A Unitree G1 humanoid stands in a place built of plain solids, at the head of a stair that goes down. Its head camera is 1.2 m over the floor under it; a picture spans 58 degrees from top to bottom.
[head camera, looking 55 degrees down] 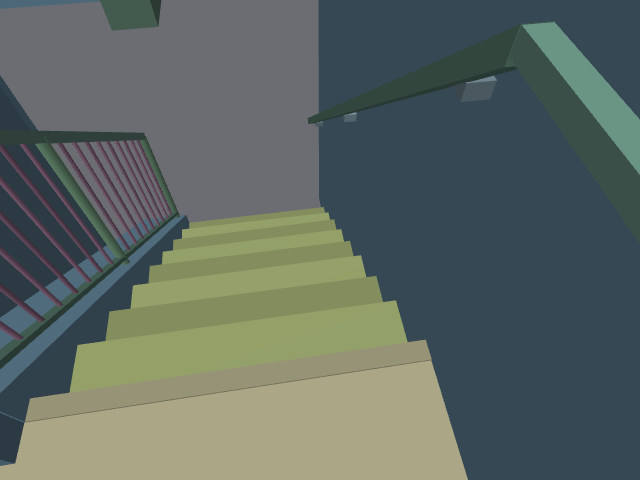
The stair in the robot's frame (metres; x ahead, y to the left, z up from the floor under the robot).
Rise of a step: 0.20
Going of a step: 0.23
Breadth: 1.10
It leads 9 degrees to the left of straight ahead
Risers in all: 9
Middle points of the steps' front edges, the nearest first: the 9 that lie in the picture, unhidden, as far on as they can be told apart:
0.40 0.24 0.00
0.63 0.27 -0.20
0.85 0.30 -0.39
1.08 0.34 -0.60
1.31 0.38 -0.80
1.53 0.41 -0.99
1.76 0.44 -1.19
1.99 0.48 -1.39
2.20 0.51 -1.58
